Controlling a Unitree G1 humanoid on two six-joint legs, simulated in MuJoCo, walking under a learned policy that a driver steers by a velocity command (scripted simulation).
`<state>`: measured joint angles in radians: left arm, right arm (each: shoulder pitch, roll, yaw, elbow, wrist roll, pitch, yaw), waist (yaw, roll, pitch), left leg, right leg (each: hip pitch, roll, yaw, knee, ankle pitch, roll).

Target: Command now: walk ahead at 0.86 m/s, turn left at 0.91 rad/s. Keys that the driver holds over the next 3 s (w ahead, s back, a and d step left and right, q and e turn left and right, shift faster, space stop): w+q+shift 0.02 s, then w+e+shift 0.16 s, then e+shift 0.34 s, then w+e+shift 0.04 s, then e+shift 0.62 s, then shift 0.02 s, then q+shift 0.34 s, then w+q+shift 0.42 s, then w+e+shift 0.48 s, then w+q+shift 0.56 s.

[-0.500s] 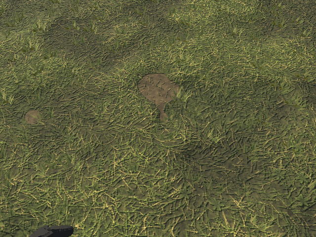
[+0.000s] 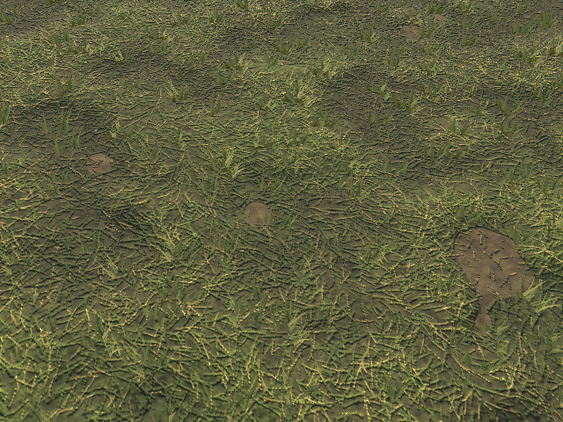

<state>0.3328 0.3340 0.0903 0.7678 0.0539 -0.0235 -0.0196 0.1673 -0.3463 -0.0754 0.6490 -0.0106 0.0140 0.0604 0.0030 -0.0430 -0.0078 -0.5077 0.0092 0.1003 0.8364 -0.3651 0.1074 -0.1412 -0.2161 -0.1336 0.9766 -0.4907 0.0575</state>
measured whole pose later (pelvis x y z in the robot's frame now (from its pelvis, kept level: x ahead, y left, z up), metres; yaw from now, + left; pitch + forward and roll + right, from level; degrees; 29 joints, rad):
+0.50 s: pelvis +0.36 +0.05 +0.00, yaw -6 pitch -1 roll -1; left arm 0.28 0.32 0.06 0.74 0.01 -0.06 -0.03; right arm 0.19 -0.26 -0.01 0.67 -0.01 -0.08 -0.02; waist 0.04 -0.03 0.10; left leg -0.34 -0.12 -0.10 1.51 -0.47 -0.06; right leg -0.47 0.21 -0.04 0.54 -0.05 -0.18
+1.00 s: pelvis +0.56 +0.12 +0.03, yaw -36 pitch +1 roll +1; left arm 0.20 0.36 0.09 0.59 -0.03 0.07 0.02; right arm 0.10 -0.26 -0.05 0.60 -0.02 -0.01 -0.05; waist 0.01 -0.03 0.06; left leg -0.35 -0.03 -0.03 0.46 -0.13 0.00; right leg -0.57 0.07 0.12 1.22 -0.42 0.08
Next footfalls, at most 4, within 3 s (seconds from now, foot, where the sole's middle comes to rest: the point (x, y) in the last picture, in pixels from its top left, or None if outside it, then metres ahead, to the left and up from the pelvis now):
0.40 right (260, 399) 0.54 0.03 -0.74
0.84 left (211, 325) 0.72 0.16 -0.74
1.30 right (282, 414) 0.51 -0.02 -0.74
1.94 left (225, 296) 0.81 0.13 -0.74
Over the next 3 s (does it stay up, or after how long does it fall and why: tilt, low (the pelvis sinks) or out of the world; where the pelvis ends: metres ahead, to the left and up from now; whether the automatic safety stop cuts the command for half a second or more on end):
stays up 1.57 -0.22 0.02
